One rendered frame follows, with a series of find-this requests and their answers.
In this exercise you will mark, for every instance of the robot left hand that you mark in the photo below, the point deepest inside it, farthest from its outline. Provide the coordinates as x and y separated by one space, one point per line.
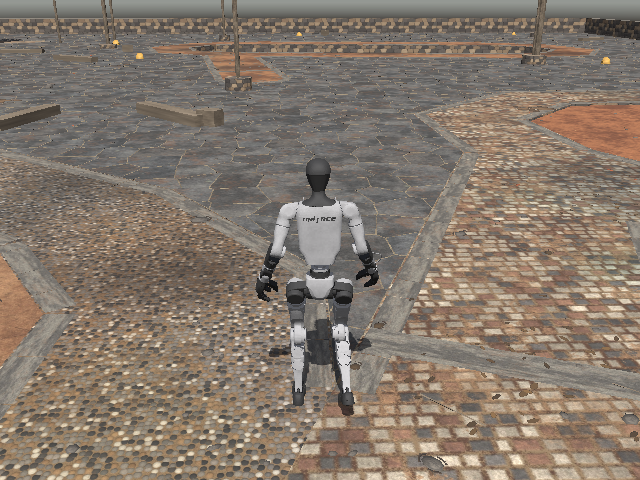
260 287

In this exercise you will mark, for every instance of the robot right upper arm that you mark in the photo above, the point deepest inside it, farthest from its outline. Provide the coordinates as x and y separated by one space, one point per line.
351 212

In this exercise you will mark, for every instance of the robot left upper arm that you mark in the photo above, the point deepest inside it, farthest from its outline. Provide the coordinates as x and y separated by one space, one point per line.
287 212

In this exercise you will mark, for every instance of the right robot forearm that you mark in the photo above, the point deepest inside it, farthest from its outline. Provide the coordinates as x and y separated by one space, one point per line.
368 260

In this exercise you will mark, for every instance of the left robot foot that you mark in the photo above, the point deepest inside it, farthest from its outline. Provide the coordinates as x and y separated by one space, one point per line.
298 398

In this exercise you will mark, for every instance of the left robot forearm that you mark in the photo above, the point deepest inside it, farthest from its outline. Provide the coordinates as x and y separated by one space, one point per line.
268 267

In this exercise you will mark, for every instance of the robot right shin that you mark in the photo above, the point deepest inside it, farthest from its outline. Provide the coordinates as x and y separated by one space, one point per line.
343 357

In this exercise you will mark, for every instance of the robot right hand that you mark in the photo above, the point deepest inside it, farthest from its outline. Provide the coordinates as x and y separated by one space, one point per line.
372 281

